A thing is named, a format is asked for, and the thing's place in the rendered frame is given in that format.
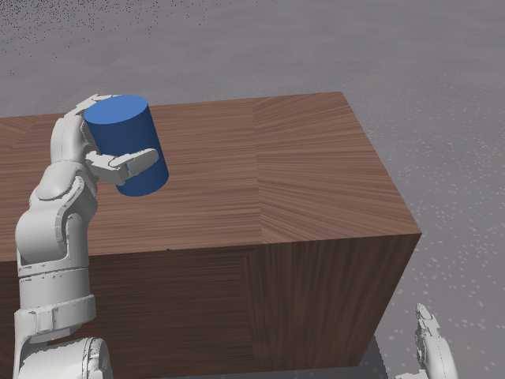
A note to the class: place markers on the left robot hand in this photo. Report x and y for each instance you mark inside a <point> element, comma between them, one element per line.
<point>72,140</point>

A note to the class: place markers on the can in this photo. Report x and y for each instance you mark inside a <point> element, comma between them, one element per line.
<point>123,124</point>

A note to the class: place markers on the left robot arm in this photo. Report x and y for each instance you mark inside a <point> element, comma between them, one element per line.
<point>52,248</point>

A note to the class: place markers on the right robot hand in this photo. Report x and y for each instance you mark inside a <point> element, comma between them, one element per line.
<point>433,352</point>

